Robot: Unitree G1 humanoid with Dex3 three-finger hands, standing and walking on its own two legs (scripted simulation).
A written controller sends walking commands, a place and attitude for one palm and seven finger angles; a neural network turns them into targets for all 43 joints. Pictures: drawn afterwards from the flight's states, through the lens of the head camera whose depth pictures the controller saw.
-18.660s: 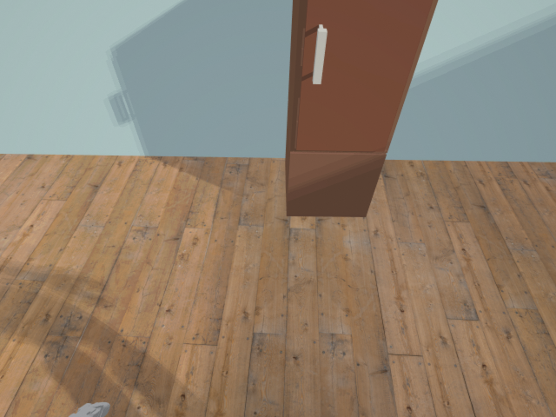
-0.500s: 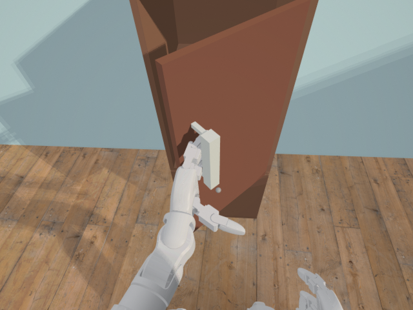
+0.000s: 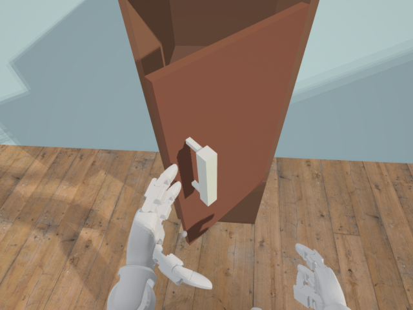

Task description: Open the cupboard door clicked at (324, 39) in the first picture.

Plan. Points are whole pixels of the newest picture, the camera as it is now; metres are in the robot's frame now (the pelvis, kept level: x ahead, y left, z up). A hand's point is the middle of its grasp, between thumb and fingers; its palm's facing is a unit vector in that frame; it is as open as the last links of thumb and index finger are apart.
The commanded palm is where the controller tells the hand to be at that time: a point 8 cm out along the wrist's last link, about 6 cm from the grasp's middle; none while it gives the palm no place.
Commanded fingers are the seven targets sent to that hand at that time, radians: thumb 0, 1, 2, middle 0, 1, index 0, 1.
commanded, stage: slide the hand sideways off the handle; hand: left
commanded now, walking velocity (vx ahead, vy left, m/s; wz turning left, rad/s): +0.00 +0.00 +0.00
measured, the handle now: (200, 172) +0.36 +0.04 +0.08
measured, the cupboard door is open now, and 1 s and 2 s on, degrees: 46 46 46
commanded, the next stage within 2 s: draw the hand back to the body in 0.34 s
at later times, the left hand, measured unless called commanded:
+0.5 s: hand (155, 255) +0.20 +0.10 +0.08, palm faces -0.07 -1.00 -0.01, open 16.3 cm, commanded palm +0.17 +0.16 +0.09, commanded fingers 0.00 -0.50 0.30 -0.15 -0.30 -0.15 -0.30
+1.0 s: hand (92, 245) +0.19 +0.18 +0.13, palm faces +0.04 -0.99 -0.16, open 16.0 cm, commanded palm +0.16 +0.23 +0.14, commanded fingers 0.00 -0.19 0.44 -0.16 -0.30 -0.16 -0.30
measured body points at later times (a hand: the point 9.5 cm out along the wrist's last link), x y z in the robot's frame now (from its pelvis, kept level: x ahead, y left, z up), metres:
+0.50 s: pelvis -0.01 +0.01 -0.01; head +0.03 -0.01 +0.43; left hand +0.19 +0.15 +0.08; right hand +0.18 -0.21 -0.08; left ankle -0.03 +0.13 -0.70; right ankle +0.02 -0.10 -0.70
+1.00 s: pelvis +0.00 +0.02 +0.01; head +0.00 +0.01 +0.46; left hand +0.18 +0.23 +0.14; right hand +0.19 -0.19 -0.05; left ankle -0.03 +0.13 -0.70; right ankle +0.02 -0.10 -0.70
